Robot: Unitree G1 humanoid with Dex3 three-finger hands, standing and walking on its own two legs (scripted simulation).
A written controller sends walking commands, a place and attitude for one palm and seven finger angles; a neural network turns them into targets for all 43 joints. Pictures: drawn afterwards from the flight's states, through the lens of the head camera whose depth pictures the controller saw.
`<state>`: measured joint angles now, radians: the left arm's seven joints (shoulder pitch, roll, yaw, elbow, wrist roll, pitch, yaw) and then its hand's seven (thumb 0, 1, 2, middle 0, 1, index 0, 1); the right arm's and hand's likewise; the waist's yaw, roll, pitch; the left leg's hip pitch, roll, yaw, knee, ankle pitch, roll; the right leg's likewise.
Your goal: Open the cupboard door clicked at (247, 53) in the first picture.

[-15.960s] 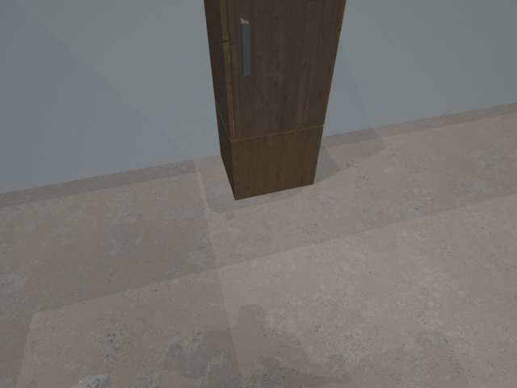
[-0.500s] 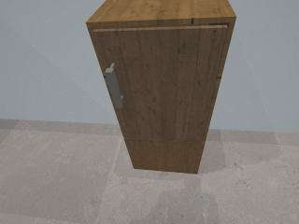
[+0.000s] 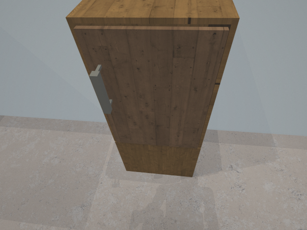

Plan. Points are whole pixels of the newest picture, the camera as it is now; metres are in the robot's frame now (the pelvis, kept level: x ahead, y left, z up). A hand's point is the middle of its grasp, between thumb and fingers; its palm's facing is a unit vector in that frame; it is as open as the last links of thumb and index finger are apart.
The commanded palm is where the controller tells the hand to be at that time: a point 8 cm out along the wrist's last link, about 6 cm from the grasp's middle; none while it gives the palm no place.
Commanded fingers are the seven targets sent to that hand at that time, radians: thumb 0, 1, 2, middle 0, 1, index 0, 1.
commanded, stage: look again from close up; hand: left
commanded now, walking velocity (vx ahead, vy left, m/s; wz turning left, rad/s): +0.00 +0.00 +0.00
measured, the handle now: (103, 90) +0.54 +0.20 +0.04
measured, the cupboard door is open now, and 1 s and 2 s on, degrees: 0 0 0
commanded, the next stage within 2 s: raise the hand with hooked fingers in 0.08 s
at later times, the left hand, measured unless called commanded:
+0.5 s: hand (85, 209) +0.17 +0.18 -0.01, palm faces +0.03 -1.00 -0.03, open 8.1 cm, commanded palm +0.12 +0.25 -0.04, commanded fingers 0.00 0.50 0.73 -0.23 -0.56 -0.23 -0.56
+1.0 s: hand (53, 206) +0.18 +0.26 -0.01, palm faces -0.03 -1.00 -0.02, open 11.0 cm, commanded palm +0.15 +0.31 +0.00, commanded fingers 0.00 -0.08 0.48 -0.27 -0.93 -0.27 -0.93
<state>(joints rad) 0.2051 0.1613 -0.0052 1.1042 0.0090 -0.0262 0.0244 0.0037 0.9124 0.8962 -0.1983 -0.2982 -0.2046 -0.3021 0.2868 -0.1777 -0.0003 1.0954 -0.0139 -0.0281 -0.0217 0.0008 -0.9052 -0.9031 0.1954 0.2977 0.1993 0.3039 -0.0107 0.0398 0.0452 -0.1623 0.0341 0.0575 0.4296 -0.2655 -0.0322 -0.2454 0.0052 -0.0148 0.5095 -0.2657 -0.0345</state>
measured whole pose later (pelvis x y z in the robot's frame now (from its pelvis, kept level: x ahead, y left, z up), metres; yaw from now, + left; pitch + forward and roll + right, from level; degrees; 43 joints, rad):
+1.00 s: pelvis -0.05 +0.05 -0.06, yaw +2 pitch +8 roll -2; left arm 0.29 0.30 0.25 0.05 -0.32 -0.21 -0.36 0.00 0.14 0.57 -0.25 -0.79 -0.26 -0.79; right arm 0.33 -0.20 0.05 0.55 0.04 -0.23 -0.05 0.01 -0.90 -0.90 0.20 0.30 0.21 0.31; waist -0.04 0.02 -0.08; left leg -0.70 0.01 0.02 1.02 -0.46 0.04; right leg -0.71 -0.03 -0.04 0.95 -0.39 0.02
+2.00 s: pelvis -0.02 +0.03 -0.03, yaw +3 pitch +6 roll -1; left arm -0.08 0.46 0.45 0.42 -0.38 -0.15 -0.62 -0.02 -0.50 0.30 -0.30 -1.20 -0.30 -1.20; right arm 0.30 -0.31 0.04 0.55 0.05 -0.21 -0.08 0.01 -0.90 -0.90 0.20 0.30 0.20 0.30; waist -0.01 0.04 -0.06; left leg -0.51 0.03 0.00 0.82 -0.41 0.00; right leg -0.51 -0.01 -0.05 0.76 -0.35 0.00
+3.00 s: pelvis -0.03 +0.03 -0.04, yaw +2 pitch +9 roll -2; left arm -0.42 0.50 0.42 0.74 -0.29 -0.22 -0.58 -0.02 -0.50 0.30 -0.30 -1.20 -0.30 -1.20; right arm 0.35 -0.30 0.05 0.57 0.04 -0.15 -0.08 0.01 -0.90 -0.90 0.20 0.30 0.20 0.30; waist -0.04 0.02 -0.05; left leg -0.61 0.02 0.01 0.86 -0.41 0.01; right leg -0.61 -0.01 -0.04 0.80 -0.34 0.01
